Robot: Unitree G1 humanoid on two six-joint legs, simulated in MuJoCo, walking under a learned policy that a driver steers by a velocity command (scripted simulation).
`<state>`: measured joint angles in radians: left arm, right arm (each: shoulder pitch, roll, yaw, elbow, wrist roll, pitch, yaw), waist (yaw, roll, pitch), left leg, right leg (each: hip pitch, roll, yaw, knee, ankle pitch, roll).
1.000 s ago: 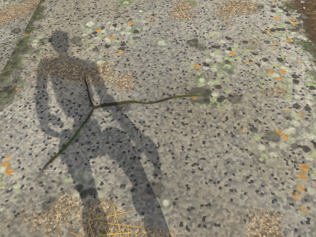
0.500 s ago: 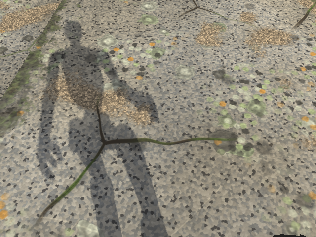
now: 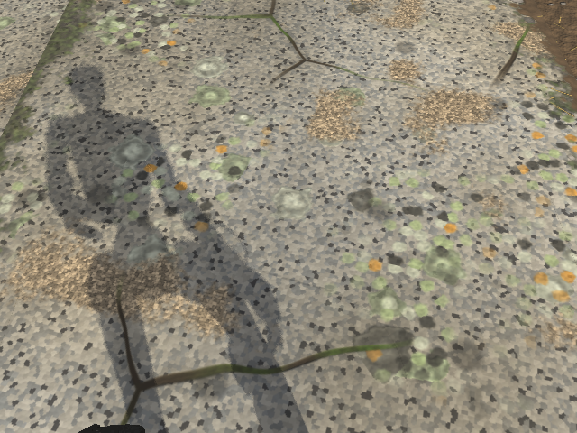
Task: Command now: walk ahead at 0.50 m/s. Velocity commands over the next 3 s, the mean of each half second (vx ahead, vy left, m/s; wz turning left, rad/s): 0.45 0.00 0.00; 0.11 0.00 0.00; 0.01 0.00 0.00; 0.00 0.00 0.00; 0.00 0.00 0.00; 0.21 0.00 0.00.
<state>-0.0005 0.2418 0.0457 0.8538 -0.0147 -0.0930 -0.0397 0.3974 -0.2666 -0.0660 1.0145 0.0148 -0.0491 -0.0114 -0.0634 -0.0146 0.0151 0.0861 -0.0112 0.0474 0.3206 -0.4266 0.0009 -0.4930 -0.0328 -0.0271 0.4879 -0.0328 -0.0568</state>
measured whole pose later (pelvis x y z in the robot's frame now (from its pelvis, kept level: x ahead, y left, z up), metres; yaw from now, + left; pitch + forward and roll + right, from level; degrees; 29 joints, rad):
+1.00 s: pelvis +0.39 +0.02 +0.01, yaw +0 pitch +0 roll +1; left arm 0.21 0.22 0.04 1.05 0.01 -0.01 0.03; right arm 0.13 -0.22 -0.03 1.00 -0.01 -0.01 -0.02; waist 0.00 0.02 0.01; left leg -0.27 -0.01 0.06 0.45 -0.17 0.03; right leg -0.23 -0.04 0.01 0.50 -0.26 0.03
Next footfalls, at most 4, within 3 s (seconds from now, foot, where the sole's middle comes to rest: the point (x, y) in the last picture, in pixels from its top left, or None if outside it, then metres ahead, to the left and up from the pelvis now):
0.50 left None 0.47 0.12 -0.76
0.84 right None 0.43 -0.12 -0.76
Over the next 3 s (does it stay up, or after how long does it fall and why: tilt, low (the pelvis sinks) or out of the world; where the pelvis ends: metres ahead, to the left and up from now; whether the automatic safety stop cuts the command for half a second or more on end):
stays up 0.50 -0.02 0.01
